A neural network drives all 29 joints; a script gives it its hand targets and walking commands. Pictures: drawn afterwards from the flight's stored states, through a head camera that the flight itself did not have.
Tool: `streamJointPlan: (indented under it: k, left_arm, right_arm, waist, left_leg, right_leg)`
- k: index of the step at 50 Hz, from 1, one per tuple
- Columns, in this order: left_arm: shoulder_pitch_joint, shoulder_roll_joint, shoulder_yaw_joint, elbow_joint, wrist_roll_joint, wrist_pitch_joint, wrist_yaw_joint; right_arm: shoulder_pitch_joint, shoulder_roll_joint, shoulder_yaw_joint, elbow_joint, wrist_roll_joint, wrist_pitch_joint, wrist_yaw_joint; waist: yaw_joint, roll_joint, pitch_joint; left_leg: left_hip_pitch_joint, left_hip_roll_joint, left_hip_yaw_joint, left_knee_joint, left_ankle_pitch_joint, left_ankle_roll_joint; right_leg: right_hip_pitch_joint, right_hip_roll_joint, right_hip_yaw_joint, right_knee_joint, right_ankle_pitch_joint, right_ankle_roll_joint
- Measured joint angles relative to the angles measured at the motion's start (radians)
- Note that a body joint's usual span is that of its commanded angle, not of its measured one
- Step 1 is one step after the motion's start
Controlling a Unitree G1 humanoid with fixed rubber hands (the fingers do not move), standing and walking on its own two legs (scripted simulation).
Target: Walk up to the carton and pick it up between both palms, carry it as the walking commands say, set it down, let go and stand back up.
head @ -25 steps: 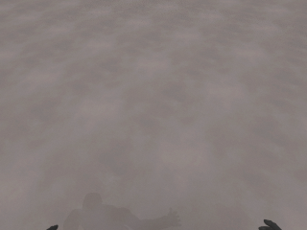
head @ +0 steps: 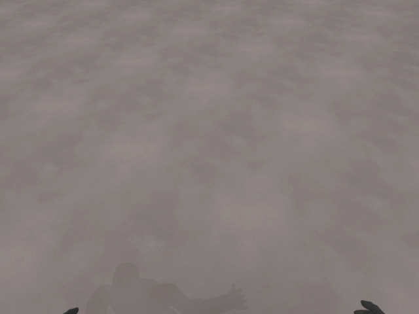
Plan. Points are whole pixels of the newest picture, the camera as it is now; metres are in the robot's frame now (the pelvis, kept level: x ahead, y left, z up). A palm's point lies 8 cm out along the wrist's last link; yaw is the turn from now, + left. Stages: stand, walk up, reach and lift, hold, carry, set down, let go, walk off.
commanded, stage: stand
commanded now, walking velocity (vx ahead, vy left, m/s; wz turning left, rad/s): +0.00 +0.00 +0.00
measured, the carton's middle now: out of the picture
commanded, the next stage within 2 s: walk up in 0.14 s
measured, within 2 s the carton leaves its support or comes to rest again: neither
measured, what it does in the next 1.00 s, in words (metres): walks ahead, turning right: right foot, then left foot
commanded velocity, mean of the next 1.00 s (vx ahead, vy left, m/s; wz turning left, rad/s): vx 0.00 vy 0.00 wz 0.00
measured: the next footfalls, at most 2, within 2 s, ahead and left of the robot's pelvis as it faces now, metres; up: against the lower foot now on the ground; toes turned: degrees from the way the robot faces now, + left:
right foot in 0.64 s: +0.12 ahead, -0.26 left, +0.00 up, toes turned -22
left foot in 0.92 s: +0.31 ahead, -0.08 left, +0.00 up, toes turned -23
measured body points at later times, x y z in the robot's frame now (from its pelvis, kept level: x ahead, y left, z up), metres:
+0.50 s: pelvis +0.02 -0.02 +0.00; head +0.02 -0.02 +0.45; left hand +0.20 +0.29 -0.09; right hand +0.08 -0.40 -0.08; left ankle -0.01 +0.13 -0.75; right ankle +0.03 -0.17 -0.71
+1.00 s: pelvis +0.18 -0.14 -0.02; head +0.18 -0.12 +0.43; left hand +0.48 +0.08 -0.10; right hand +0.05 -0.50 -0.07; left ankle +0.27 -0.06 -0.75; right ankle +0.10 -0.26 -0.69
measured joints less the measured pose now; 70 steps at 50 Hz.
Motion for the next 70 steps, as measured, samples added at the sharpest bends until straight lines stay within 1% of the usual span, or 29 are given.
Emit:
streamJointPlan:
  k: [16,18,20,21,23,26,29,31,32,33,35,37,41,43,45,46,47,49,51,54,57,60,63,64,65,66,67,68,70]
  left_arm:
    - [0.002,0.001,0.001,0.000,0.000,0.001,0.001]
    - [0.034,0.010,0.028,-0.068,0.017,0.024,-0.040]
    - [0.061,0.021,0.054,-0.129,0.031,0.044,-0.092]
    - [0.067,0.028,0.064,-0.151,0.036,0.049,-0.113]
    - [0.069,0.049,0.083,-0.188,0.038,0.054,-0.151]
    - [0.054,0.085,0.108,-0.224,0.033,0.055,-0.195]
    - [0.026,0.112,0.128,-0.243,0.029,0.051,-0.217]
    - [0.018,0.128,0.131,-0.260,0.030,0.042,-0.217]
    - [0.017,0.136,0.132,-0.272,0.031,0.034,-0.213]
    - [0.014,0.138,0.133,-0.283,0.032,0.024,-0.203]
    - [0.026,0.124,0.130,-0.300,0.023,0.014,-0.181]
    - [0.053,0.106,0.123,-0.300,0.008,0.016,-0.167]
    - [0.101,0.093,0.110,-0.306,0.009,0.024,-0.162]
    - [0.121,0.096,0.105,-0.311,0.013,0.025,-0.163]
    - [0.136,0.109,0.102,-0.316,0.017,0.029,-0.162]
    - [0.141,0.111,0.102,-0.317,0.017,0.030,-0.157]
    - [0.137,0.112,0.102,-0.311,0.018,0.031,-0.148]
    - [0.118,0.115,0.097,-0.291,0.023,0.029,-0.139]
    - [0.096,0.118,0.094,-0.272,0.022,0.023,-0.148]
    - [0.051,0.117,0.093,-0.254,0.013,0.020,-0.167]
    - [-0.014,0.122,0.094,-0.252,0.008,0.017,-0.179]
    - [-0.086,0.126,0.095,-0.259,0.009,0.014,-0.186]
    - [-0.152,0.119,0.093,-0.272,0.009,0.014,-0.184]
    - [-0.170,0.116,0.092,-0.278,0.008,0.013,-0.181]
    - [-0.185,0.116,0.092,-0.286,0.007,0.009,-0.176]
    - [-0.193,0.113,0.095,-0.295,0.007,0.002,-0.166]
    - [-0.190,0.110,0.101,-0.307,0.003,-0.003,-0.152]
    - [-0.173,0.105,0.104,-0.316,-0.005,-0.006,-0.138]
    - [-0.114,0.085,0.103,-0.316,-0.022,-0.008,-0.113]
  right_arm:
    - [0.001,-0.001,-0.001,0.001,0.000,0.001,0.000]
    - [0.010,-0.006,-0.027,-0.035,-0.010,-0.014,0.007]
    - [0.031,-0.027,-0.054,-0.083,-0.019,-0.040,0.002]
    - [0.042,-0.041,-0.065,-0.104,-0.020,-0.050,-0.003]
    - [0.059,-0.072,-0.082,-0.136,-0.024,-0.064,-0.008]
    - [0.072,-0.120,-0.106,-0.163,-0.031,-0.074,-0.003]
    - [0.081,-0.161,-0.118,-0.177,-0.035,-0.075,0.008]
    - [0.088,-0.179,-0.131,-0.187,-0.036,-0.074,0.018]
    - [0.094,-0.189,-0.136,-0.193,-0.036,-0.072,0.021]
    - [0.096,-0.197,-0.140,-0.197,-0.032,-0.068,0.023]
    - [0.090,-0.200,-0.134,-0.208,-0.016,-0.061,0.028]
    - [0.085,-0.188,-0.115,-0.219,0.000,-0.070,0.030]
    - [0.113,-0.147,-0.085,-0.225,0.002,-0.086,0.034]
    - [0.134,-0.129,-0.078,-0.226,0.000,-0.090,0.034]
    - [0.161,-0.120,-0.076,-0.234,-0.006,-0.102,0.030]
    - [0.178,-0.128,-0.079,-0.244,-0.016,-0.113,0.023]
    - [0.192,-0.131,-0.083,-0.247,-0.023,-0.122,0.012]
    - [0.209,-0.124,-0.085,-0.233,-0.014,-0.128,0.000]
    - [0.220,-0.123,-0.085,-0.217,-0.011,-0.129,-0.003]
    - [0.239,-0.140,-0.091,-0.210,-0.016,-0.132,0.002]
    - [0.264,-0.160,-0.100,-0.206,-0.016,-0.133,0.010]
    - [0.290,-0.174,-0.107,-0.201,-0.013,-0.125,0.016]
    - [0.314,-0.182,-0.112,-0.195,-0.012,-0.108,0.015]
    - [0.323,-0.182,-0.113,-0.193,-0.011,-0.101,0.013]
    - [0.331,-0.180,-0.114,-0.190,-0.011,-0.094,0.011]
    - [0.331,-0.173,-0.113,-0.186,-0.012,-0.087,0.009]
    - [0.322,-0.159,-0.107,-0.187,-0.009,-0.082,0.008]
    - [0.307,-0.144,-0.096,-0.194,-0.003,-0.082,0.009]
    - [0.276,-0.121,-0.073,-0.212,0.008,-0.089,0.014]
  waist:
    - [0.000,0.000,-0.001]
    - [0.021,-0.011,-0.019]
    - [0.031,-0.021,-0.045]
    - [0.028,-0.023,-0.055]
    - [0.019,-0.025,-0.062]
    - [0.007,-0.025,-0.056]
    - [-0.005,-0.018,-0.057]
    - [-0.014,-0.012,-0.066]
    - [-0.017,-0.007,-0.071]
    - [-0.013,0.002,-0.071]
    - [-0.002,0.020,-0.064]
    - [0.009,0.038,-0.057]
    - [0.051,0.031,-0.060]
    - [0.063,0.016,-0.062]
    - [0.066,-0.008,-0.064]
    - [0.061,-0.009,-0.070]
    - [0.050,-0.021,-0.074]
    - [0.018,-0.059,-0.078]
    - [-0.011,-0.083,-0.078]
    - [-0.048,-0.081,-0.077]
    - [-0.077,-0.072,-0.062]
    - [-0.101,-0.064,-0.042]
    - [-0.124,-0.049,-0.030]
    - [-0.130,-0.042,-0.028]
    - [-0.133,-0.037,-0.026]
    - [-0.131,-0.028,-0.016]
    - [-0.123,-0.023,-0.003]
    - [-0.118,-0.020,0.006]
    - [-0.102,-0.001,0.017]
  left_leg:
    - [0.005,0.001,0.000,-0.005,0.000,-0.001]
    - [-0.023,0.007,0.043,0.029,-0.030,0.011]
    - [-0.034,0.018,0.098,0.027,-0.038,0.011]
    - [-0.032,0.027,0.122,0.017,-0.038,0.009]
    - [-0.012,0.048,0.168,-0.002,-0.040,0.000]
    - [0.023,0.082,0.224,0.008,-0.066,-0.017]
    - [0.044,0.128,0.265,0.065,-0.125,-0.032]
    - [0.051,0.166,0.285,0.129,-0.182,-0.033]
    - [0.039,0.191,0.285,0.192,-0.224,-0.017]
    - [0.000,0.214,0.257,0.309,-0.251,0.004]
    - [-0.123,0.177,0.119,0.567,-0.308,0.018]
    - [-0.213,0.135,0.052,0.656,-0.311,0.017]
    - [-0.315,0.079,0.048,0.517,-0.290,0.006]
    - [-0.337,0.054,0.066,0.424,-0.233,0.006]
    - [-0.311,0.030,0.092,0.303,-0.138,0.014]
    - [-0.293,0.029,0.092,0.259,-0.098,0.023]
    - [-0.290,0.032,0.106,0.268,-0.034,0.028]
    - [-0.254,0.037,0.146,0.271,-0.042,0.029]
    - [-0.177,0.046,0.182,0.211,-0.065,0.023]
    - [-0.071,0.068,0.225,0.107,-0.064,0.010]
    - [0.014,0.088,0.264,0.037,-0.074,-0.010]
    - [0.088,0.107,0.302,0.004,-0.106,-0.035]
    - [0.149,0.134,0.331,0.005,-0.159,-0.066]
    - [0.161,0.149,0.336,0.026,-0.186,-0.072]
    - [0.156,0.170,0.335,0.083,-0.222,-0.065]
    - [0.124,0.206,0.319,0.200,-0.257,-0.042]
    - [0.059,0.219,0.256,0.372,-0.274,-0.018]
    - [-0.022,0.204,0.177,0.547,-0.272,0.000]
    - [-0.162,0.172,0.075,0.751,-0.222,0.022]
  right_leg:
    - [0.005,-0.001,0.000,-0.005,-0.001,0.001]
    - [-0.064,0.006,0.038,0.084,-0.057,-0.022]
    - [-0.194,-0.003,0.038,0.292,-0.128,-0.036]
    - [-0.257,-0.013,0.031,0.389,-0.127,-0.032]
    - [-0.344,-0.049,0.020,0.493,-0.108,-0.011]
    - [-0.394,-0.115,0.002,0.478,-0.081,0.012]
    - [-0.379,-0.152,-0.028,0.374,-0.095,0.008]
    - [-0.341,-0.145,-0.051,0.314,-0.105,-0.009]
    - [-0.320,-0.129,-0.056,0.288,-0.100,-0.019]
    - [-0.327,-0.105,-0.051,0.305,-0.049,-0.017]
    - [-0.336,-0.067,-0.034,0.349,-0.055,-0.018]
    - [-0.296,-0.033,-0.019,0.313,-0.069,-0.026]
    - [-0.221,0.009,0.027,0.236,-0.071,-0.045]
    - [-0.192,0.021,0.052,0.224,-0.086,-0.045]
    - [-0.186,0.025,0.079,0.275,-0.150,-0.050]
    - [-0.212,0.036,0.092,0.355,-0.222,-0.060]
    - [-0.261,0.044,0.113,0.474,-0.241,-0.058]
    - [-0.357,0.039,0.129,0.674,-0.173,-0.036]
    - [-0.411,0.002,0.101,0.721,-0.101,-0.005]
    - [-0.442,-0.052,0.051,0.614,-0.027,0.015]
    - [-0.452,-0.081,0.027,0.468,0.033,0.007]
    - [-0.438,-0.090,-0.002,0.337,0.058,-0.011]
    - [-0.399,-0.073,-0.041,0.252,0.033,-0.038]
    - [-0.375,-0.060,-0.057,0.227,0.016,-0.051]
    - [-0.342,-0.044,-0.068,0.199,0.006,-0.066]
    - [-0.329,-0.022,-0.070,0.201,0.053,-0.069]
    - [-0.333,-0.007,-0.068,0.241,0.053,-0.063]
    - [-0.331,0.003,-0.064,0.272,0.025,-0.058]
    - [-0.284,0.025,-0.057,0.263,-0.024,-0.051]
